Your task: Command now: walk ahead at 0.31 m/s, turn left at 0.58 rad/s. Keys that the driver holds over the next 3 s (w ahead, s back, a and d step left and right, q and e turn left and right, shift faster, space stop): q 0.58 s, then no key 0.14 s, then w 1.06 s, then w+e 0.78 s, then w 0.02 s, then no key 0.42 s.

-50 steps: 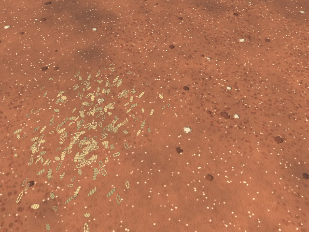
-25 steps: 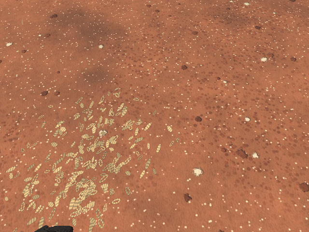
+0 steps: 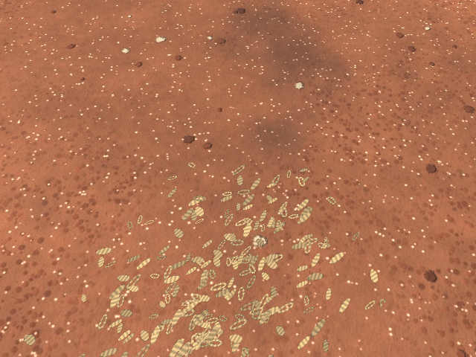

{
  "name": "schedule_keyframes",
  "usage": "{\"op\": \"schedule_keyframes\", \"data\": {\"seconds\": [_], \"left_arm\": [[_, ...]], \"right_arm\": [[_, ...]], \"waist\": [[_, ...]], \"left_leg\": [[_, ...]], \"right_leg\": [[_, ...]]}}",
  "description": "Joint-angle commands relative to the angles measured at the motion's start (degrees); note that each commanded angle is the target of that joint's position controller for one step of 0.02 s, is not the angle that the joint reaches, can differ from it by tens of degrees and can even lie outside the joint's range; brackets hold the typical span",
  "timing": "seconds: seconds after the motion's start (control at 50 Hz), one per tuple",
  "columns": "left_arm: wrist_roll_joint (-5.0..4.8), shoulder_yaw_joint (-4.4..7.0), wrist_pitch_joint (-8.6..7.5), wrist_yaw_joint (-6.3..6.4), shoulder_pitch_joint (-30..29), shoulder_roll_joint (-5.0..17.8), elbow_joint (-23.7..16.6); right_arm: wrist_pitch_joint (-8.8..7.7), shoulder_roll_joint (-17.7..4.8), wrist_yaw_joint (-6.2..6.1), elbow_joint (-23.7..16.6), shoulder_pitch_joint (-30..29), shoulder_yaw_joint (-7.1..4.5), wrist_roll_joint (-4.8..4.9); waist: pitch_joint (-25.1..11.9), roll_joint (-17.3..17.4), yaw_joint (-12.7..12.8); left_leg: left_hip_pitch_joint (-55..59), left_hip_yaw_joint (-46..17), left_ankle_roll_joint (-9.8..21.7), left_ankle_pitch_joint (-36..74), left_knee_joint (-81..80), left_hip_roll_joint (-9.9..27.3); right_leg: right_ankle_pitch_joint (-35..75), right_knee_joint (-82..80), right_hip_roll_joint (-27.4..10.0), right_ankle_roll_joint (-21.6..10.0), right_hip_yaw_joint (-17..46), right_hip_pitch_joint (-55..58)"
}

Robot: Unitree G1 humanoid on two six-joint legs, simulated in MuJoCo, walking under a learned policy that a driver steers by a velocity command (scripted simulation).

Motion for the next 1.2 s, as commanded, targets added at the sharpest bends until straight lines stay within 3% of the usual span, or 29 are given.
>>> {"op": "schedule_keyframes", "data": {"seconds": [0.02, 0.04, 0.08, 0.18, 0.3, 0.34, 0.36, 0.38, 0.4, 0.42, 0.44, 0.46, 0.48, 0.5, 0.54, 0.58, 0.64, 0.72, 0.76, 0.78, 0.8, 0.82, 0.84, 0.86, 0.9, 0.94, 1.06, 1.14, 1.2], "left_arm": [[1.30, 1.56, -1.91, 0.90, -1.9, 7.8, -5.6], [1.55, 1.76, -1.03, 0.95, -1.4, 8.0, -5.5], [1.86, 1.46, 0.36, 1.12, -0.1, 6.3, -5.4], [1.91, 0.38, 1.49, 1.16, -5.2, 3.9, -6.8], [1.26, 0.60, 1.44, 0.07, -11.3, 5.2, -8.7], [1.24, 1.14, 0.89, -0.15, -9.7, 6.1, -8.6], [1.27, 1.37, 0.47, -0.17, -7.9, 6.2, -8.1], [1.89, 1.80, 0.08, 0.11, -6.1, 7.7, -8.0], [2.73, 2.36, 0.31, 0.72, -4.8, 11.1, -8.6], [3.89, 2.63, 1.26, 0.60, -2.8, 12.0, -7.0], [2.46, 2.01, 1.47, 0.54, -3.8, 8.6, -8.2], [2.24, 1.25, 1.71, 0.72, -5.2, 5.8, -8.9], [2.16, 0.96, 2.19, 0.81, -7.2, 5.1, -9.3], [1.71, 0.86, 2.62, 1.04, -8.6, 5.0, -9.4], [2.22, 0.98, 3.39, 1.54, -9.0, 5.7, -9.1], [2.37, 1.30, 3.86, 1.95, -7.9, 6.3, -8.6], [1.91, 1.84, 4.23, 1.59, -7.7, 7.9, -8.0], [0.65, 2.02, 4.63, 0.62, -7.4, 9.3, -6.7], [-0.36, 1.56, 4.82, 0.24, -7.9, 8.6, -5.9], [-0.38, 0.72, 4.56, -0.14, -6.2, 6.2, -4.8], [1.15, -0.81, 4.07, -0.92, -6.1, 1.7, -5.0], [1.52, -0.79, 3.35, -0.77, -9.9, 1.8, -7.9], [0.14, 0.95, 2.63, -0.28, -13.5, 7.2, -8.6], [-0.67, 1.75, 2.35, -0.37, -11.2, 8.4, -7.8], [0.21, 2.26, 1.76, -0.42, -8.1, 8.3, -5.2], [0.47, 1.99, 0.90, -0.96, -8.1, 6.2, -4.2], [0.19, 0.45, 0.09, -1.94, -12.5, 3.0, -4.9], [-0.22, -0.25, -0.41, -2.81, -15.1, 3.4, -6.2], [-0.43, -0.14, -1.01, -3.25, -13.5, 5.1, -6.2]], "right_arm": [[-1.28, -7.7, -0.70, -3.0, 4.8, -2.38, 0.19], [-1.05, -7.4, -1.06, -3.9, 3.2, -2.16, -0.61], [-0.92, -8.4, -1.63, -4.0, 2.5, -2.47, -1.13], [0.91, -9.4, -3.68, -3.0, 3.8, -2.87, 0.21], [2.92, -9.1, -4.35, -2.9, 4.7, -2.77, 0.06], [3.11, -8.6, -4.39, -3.5, 3.2, -2.54, 0.23], [3.14, -8.2, -4.47, -4.0, 1.6, -2.33, 0.43], [3.02, -6.6, -4.49, -4.6, 1.8, -1.82, 0.17], [2.82, -3.3, -4.47, -5.1, 4.7, -0.88, -1.02], [2.86, -4.5, -4.48, -5.8, 10.1, -1.19, -0.13], [2.95, -9.8, -4.43, -3.9, 12.3, -2.49, -0.48], [3.61, -11.9, -4.42, -3.1, 9.5, -3.42, 0.22], [4.53, -11.1, -4.68, -2.5, 8.4, -3.55, 0.49], [5.18, -10.4, -4.76, -3.1, 7.2, -3.47, 0.35], [5.60, -6.9, -4.34, -4.0, 6.1, -2.55, 0.78], [5.37, -5.5, -4.19, -5.2, 4.3, -2.06, 0.77], [4.91, -4.1, -3.72, -6.1, 2.7, -1.17, -0.12], [4.85, -4.9, -2.88, -5.1, 3.9, -1.12, -0.26], [4.73, -4.2, -2.28, -2.8, 7.9, -1.01, -0.37], [4.69, -4.5, -2.29, -2.1, 9.3, -1.04, -0.53], [4.61, -6.9, -2.83, -1.6, 12.6, -1.41, -0.80], [4.23, -14.2, -2.68, -1.9, 14.1, -2.95, -1.16], [2.56, -13.3, -2.60, -1.9, 13.2, -2.78, -2.26], [1.19, -10.8, -2.87, -1.6, 10.3, -1.95, -2.06], [-0.34, -7.5, -3.40, -1.1, 7.9, -1.00, -0.83], [-1.19, -6.3, -3.64, -0.4, 9.5, -0.55, -0.99], [-2.04, -8.1, -3.44, 1.6, 12.6, -1.41, -0.46], [-1.87, -9.2, -3.06, 3.6, 14.9, -1.91, 0.15], [-1.51, -9.6, -2.91, 4.6, 14.9, -2.17, 0.51]], "waist": [[-10.7, 0.6, -1.9], [-10.1, 2.0, -0.5], [-10.5, 2.0, 0.8], [-11.9, 4.2, -0.6], [-10.5, 6.7, -2.7], [-10.0, 8.3, -1.4], [-9.8, 8.6, 0.2], [-11.1, 6.7, 0.7], [-14.8, -3.9, -1.0], [-16.1, -17.7, -3.9], [-15.7, -12.6, -3.0], [-13.2, -8.2, -2.0], [-11.6, -5.5, -2.4], [-9.8, -5.6, -2.3], [-8.1, -7.8, -2.2], [-9.1, -9.6, -0.8], [-11.5, -9.4, 0.1], [-11.3, -10.1, -0.1], [-11.3, -8.6, -2.5], [-10.9, -6.6, -3.0], [-11.3, 3.2, -3.3], [-6.9, 15.4, -5.1], [-3.0, 11.1, -7.0], [-0.6, 11.8, -4.3], [-0.6, 11.2, -2.9], [-1.5, 8.0, -2.8], [-1.3, 7.2, -4.8], [0.7, 6.4, -5.8], [0.5, 6.8, -4.3]], "left_leg": [[24.3, -22.0, 11.9, 28.7, -15.1, 15.7], [19.2, -20.1, 11.5, 32.4, -15.9, 14.6], [14.7, -17.3, 11.8, 39.1, -16.7, 13.2], [13.7, -14.6, 8.7, 35.8, -14.6, 9.5], [16.0, -22.7, 6.7, 23.4, -10.2, 9.8], [17.0, -26.4, 5.5, 19.9, -7.9, 9.2], [16.6, -26.8, 4.1, 17.7, -5.7, 7.6], [13.7, -25.6, 1.7, 11.9, -1.6, 5.0], [7.1, -18.2, -1.5, -7.9, 10.9, -0.8], [-5.2, -12.1, -4.8, -32.4, 21.2, -6.7], [-7.7, -12.4, -7.2, -29.4, 31.1, -2.3], [-8.4, -11.4, -8.4, -24.8, 35.1, -0.8], [-8.2, -10.2, -9.3, -21.5, 36.2, 0.2], [-8.5, -9.6, -9.8, -18.7, 36.2, 1.3], [-5.8, -5.9, -10.3, -15.0, 32.1, 1.6], [-5.6, -4.3, -10.6, -14.2, 26.8, 2.5], [0.6, -3.4, -9.8, -14.1, 17.1, 3.8], [7.5, -1.2, -7.8, -10.6, 4.6, 2.9], [17.5, 1.0, -4.9, -2.9, -8.2, 1.6], [24.2, -0.2, -3.1, -3.1, -11.6, 1.6], [30.6, -13.6, 0.1, -9.5, -16.3, 11.1], [26.5, -32.2, 9.4, -25.1, -24.0, 22.6], [21.0, -36.4, 12.5, -32.1, -28.0, 23.4], [20.8, -32.6, 10.6, -31.5, -28.2, 21.5], [23.5, -25.4, 6.9, -23.3, -28.1, 17.7], [24.3, -20.9, 5.9, -15.0, -28.5, 15.8], [22.4, -13.1, 6.1, -4.9, -29.0, 14.7], [21.9, -12.6, 6.8, -3.8, -27.9, 16.7], [23.6, -13.3, 6.0, -0.7, -25.9, 18.3]], "right_leg": [[4.2, 2.5, -3.0, -0.6, 5.2, -21.6], [5.6, 1.3, -3.2, -0.3, 5.3, -17.5], [7.8, -2.5, -1.9, 1.0, 4.3, -14.6], [19.1, -18.2, 1.6, 3.2, 4.4, -13.6], [18.9, -31.0, 4.7, 2.6, 6.6, -10.9], [18.3, -36.6, 5.1, 1.3, 6.9, -7.7], [23.2, -42.5, 4.7, 0.1, 6.4, -3.8], [32.7, -46.2, 0.2, -2.0, 8.7, 3.4], [51.1, -45.4, -11.9, -6.8, 18.8, 13.3], [58.7, -46.0, -22.0, -17.9, 34.4, 19.5], [52.1, -46.4, -22.3, -19.6, 34.8, 18.4], [47.3, -45.6, -18.3, -17.2, 26.4, 15.7], [41.6, -46.2, -14.8, -15.1, 20.9, 12.9], [37.5, -47.3, -13.7, -14.6, 18.3, 10.5], [34.7, -49.7, -10.1, -14.0, 11.7, 6.8], [35.8, -50.3, -10.8, -15.1, 9.4, 9.4], [38.2, -49.7, -12.2, -16.1, 7.8, 9.7], [34.8, -48.5, -13.1, -15.8, 7.5, 8.9], [18.5, -47.7, -11.4, -12.9, 5.9, 3.0], [8.7, -46.0, -9.1, -9.3, 4.0, -2.9], [0.3, -34.0, -4.1, -4.0, -1.6, -11.4], [-6.5, -22.7, 3.4, -0.9, -5.0, -24.4], [-3.6, -14.0, 0.5, -1.3, 1.8, -25.7], [1.4, -11.8, -0.7, -2.0, 3.0, -27.3], [9.2, -12.1, -1.9, -1.9, 3.4, -28.0], [16.3, -12.9, -1.6, -1.6, 2.6, -27.0], [25.4, -28.9, -0.4, 0.4, 1.0, -20.1], [23.9, -34.7, -0.2, -0.9, 0.8, -17.1], [21.2, -37.4, 0.1, -3.4, 0.6, -13.1]]}}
